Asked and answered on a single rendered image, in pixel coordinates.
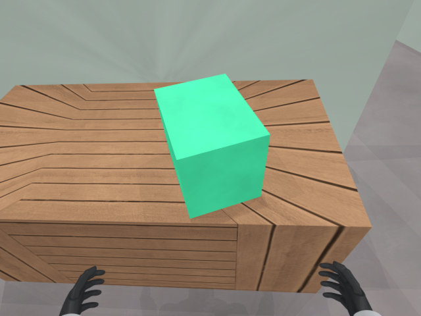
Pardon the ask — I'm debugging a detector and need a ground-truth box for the robot right hand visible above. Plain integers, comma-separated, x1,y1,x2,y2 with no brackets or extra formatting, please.
318,261,373,316

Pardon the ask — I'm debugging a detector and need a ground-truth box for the robot left hand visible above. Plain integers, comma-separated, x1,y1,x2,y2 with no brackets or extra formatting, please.
59,266,105,316

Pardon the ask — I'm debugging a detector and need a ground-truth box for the carton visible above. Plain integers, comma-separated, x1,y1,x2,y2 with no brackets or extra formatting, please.
154,74,270,219

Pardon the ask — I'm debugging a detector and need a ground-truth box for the pedestal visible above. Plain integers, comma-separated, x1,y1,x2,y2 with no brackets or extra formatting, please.
0,80,372,294

